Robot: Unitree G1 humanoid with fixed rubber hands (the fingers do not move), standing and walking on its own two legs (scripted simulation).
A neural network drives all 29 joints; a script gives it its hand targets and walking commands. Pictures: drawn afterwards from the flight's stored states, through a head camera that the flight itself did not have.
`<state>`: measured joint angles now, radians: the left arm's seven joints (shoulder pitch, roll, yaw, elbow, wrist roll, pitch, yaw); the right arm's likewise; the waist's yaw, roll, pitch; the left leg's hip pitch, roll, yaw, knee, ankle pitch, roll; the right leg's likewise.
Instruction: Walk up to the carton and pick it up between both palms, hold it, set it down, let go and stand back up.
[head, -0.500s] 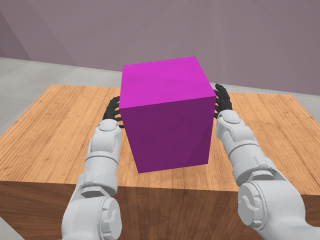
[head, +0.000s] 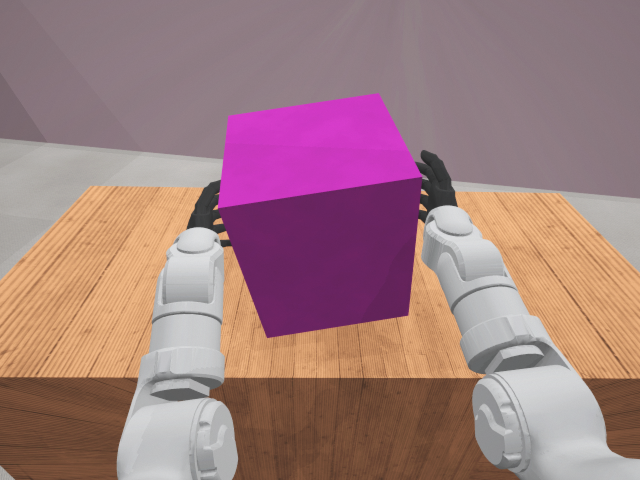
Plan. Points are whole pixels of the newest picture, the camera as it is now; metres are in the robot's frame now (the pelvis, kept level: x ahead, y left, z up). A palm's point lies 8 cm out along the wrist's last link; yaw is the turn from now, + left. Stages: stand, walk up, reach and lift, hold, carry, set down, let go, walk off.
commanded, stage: reach and lift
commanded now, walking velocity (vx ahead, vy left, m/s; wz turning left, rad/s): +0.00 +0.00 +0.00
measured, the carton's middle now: (321, 219) +0.43 +0.00 +0.17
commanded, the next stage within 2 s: hold in 0.28 s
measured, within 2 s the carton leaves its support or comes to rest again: neither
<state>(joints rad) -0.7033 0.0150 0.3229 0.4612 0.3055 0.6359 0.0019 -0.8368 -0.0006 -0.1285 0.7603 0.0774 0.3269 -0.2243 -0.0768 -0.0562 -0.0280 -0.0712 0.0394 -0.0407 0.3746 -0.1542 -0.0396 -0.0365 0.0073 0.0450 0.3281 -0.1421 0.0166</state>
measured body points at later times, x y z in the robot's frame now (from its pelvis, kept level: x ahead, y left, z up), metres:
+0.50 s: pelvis +0.02 +0.00 +0.00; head -0.04 +0.02 +0.45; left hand +0.42 +0.16 +0.18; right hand +0.42 -0.14 +0.22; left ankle +0.04 +0.14 -0.74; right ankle +0.04 -0.14 -0.74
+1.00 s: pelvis -0.01 +0.00 +0.00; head -0.10 +0.02 +0.44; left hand +0.36 +0.16 +0.22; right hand +0.36 -0.14 +0.26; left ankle +0.04 +0.14 -0.74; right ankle +0.04 -0.14 -0.74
